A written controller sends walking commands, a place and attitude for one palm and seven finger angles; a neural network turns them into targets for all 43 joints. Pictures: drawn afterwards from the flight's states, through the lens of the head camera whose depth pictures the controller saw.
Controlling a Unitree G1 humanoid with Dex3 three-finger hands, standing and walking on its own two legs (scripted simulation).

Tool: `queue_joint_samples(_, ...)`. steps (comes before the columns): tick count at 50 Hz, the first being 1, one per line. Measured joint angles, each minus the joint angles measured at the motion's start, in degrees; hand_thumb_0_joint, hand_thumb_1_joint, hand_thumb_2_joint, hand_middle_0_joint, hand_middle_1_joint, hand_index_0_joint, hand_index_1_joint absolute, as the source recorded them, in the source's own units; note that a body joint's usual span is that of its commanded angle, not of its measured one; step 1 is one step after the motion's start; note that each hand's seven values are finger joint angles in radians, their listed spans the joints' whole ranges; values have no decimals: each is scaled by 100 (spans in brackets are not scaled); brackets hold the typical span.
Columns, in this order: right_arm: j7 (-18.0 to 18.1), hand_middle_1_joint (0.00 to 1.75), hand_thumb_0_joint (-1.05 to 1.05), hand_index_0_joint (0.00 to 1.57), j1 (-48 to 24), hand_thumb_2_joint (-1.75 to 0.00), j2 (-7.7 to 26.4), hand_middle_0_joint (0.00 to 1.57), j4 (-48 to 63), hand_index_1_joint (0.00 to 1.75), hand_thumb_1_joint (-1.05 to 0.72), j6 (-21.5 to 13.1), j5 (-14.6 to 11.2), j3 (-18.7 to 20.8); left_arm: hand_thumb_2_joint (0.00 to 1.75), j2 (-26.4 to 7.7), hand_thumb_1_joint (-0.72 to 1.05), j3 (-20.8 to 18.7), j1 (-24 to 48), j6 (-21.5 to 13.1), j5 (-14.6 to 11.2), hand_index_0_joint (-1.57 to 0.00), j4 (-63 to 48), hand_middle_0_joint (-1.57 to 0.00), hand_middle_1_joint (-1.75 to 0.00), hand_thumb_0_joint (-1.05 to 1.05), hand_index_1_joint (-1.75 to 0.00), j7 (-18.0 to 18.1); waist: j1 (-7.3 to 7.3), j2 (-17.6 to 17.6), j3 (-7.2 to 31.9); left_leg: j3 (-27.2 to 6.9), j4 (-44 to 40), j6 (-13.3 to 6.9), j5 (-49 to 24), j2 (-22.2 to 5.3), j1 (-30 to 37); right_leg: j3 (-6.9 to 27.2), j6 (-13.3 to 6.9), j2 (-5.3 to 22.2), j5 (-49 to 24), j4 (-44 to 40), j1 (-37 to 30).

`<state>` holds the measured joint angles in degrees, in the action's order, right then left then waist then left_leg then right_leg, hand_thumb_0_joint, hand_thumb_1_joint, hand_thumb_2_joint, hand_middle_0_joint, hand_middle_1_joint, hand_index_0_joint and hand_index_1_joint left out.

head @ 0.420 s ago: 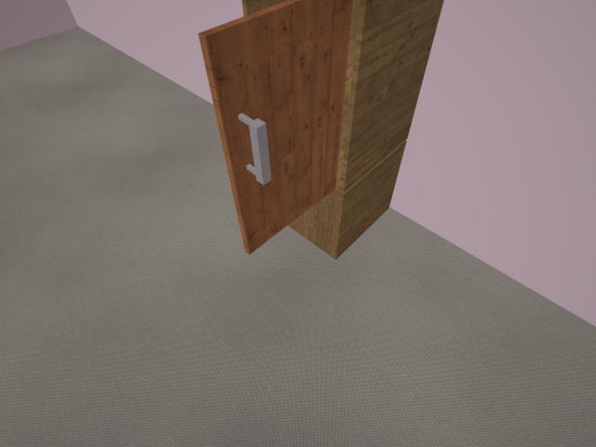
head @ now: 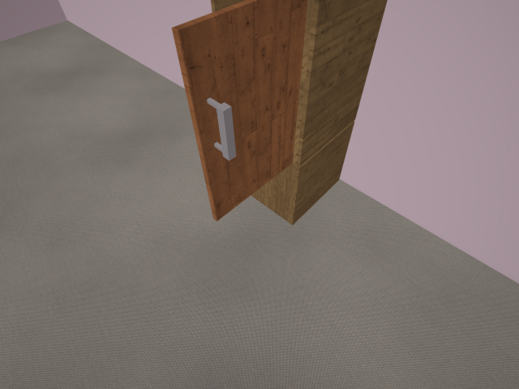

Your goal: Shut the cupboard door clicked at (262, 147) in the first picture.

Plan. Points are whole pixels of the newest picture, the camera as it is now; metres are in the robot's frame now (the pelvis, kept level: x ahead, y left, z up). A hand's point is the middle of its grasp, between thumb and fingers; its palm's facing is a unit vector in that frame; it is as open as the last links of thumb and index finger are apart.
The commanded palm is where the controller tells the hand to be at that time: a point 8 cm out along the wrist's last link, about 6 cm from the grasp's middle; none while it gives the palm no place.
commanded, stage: look at it before walking up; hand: left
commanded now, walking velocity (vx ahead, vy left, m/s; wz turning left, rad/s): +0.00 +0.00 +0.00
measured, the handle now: (220, 129) +0.66 +0.13 +0.01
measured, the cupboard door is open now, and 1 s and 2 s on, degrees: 88 88 88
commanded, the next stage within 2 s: walk around to get in front in 0.42 s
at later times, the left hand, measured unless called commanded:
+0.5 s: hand out of the picture +0.08 +0.25 -0.16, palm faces -0.02 -0.94 -0.35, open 7.4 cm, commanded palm none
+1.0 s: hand out of the picture +0.07 +0.19 -0.18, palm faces -0.16 -0.95 -0.25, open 7.4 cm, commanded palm none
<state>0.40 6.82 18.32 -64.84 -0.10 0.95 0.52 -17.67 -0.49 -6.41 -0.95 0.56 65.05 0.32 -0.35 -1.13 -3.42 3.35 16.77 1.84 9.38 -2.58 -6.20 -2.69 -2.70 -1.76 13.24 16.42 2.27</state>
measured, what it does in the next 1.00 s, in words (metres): stands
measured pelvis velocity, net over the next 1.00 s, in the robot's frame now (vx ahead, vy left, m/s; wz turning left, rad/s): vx -0.03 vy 0.00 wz -0.20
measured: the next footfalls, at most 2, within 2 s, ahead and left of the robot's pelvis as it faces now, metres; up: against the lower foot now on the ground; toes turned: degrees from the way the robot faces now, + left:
left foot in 1.50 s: +0.05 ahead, +0.13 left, +0.00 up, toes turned -30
right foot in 1.76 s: -0.08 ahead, -0.13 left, +0.00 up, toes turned -41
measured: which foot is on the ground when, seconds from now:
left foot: down 0.00-1.00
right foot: down 0.00-1.00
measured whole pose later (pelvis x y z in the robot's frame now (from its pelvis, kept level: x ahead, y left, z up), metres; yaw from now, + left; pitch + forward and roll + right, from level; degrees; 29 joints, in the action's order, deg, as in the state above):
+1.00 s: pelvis -0.03 +0.00 -0.02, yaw -12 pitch -1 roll +2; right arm 1.6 12.0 12.5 -57.7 1.3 2.1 2.9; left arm -12.0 -3.7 -9.4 4.5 1.3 55.9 -1.3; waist 0.6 -0.8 -7.4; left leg 13.5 32.7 2.2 17.2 -7.5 -13.2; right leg -1.2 -0.8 -1.1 28.0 47.7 20.2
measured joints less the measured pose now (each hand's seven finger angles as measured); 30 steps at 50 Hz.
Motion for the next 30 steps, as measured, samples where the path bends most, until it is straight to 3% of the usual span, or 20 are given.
queue_joint_samples(30,16,30,0,21,4,-90,34,20,47,30,-90,13,5,5,90,-47,91,-9,-22,26,-3,-20,-52,-20,-30,1,-30,6,28,9,26,58,35,9,53,-25,33,61,0,-18,18,15,-16)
